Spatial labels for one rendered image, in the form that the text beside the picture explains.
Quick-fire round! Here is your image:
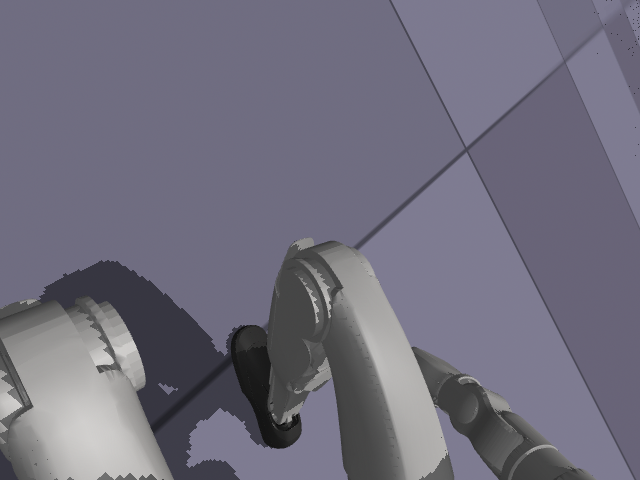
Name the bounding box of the right robot hand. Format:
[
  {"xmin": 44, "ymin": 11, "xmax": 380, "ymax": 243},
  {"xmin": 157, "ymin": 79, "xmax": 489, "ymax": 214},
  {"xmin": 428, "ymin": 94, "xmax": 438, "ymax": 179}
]
[{"xmin": 411, "ymin": 347, "xmax": 462, "ymax": 409}]

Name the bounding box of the right robot foot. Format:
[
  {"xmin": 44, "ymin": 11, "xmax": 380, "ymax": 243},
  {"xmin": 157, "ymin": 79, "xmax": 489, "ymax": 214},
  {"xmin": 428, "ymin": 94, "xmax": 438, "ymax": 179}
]
[{"xmin": 231, "ymin": 325, "xmax": 302, "ymax": 449}]

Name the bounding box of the right robot arm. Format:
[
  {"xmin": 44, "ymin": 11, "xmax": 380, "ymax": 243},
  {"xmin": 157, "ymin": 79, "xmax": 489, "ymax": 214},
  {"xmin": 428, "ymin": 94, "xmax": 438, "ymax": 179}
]
[{"xmin": 437, "ymin": 374, "xmax": 596, "ymax": 480}]

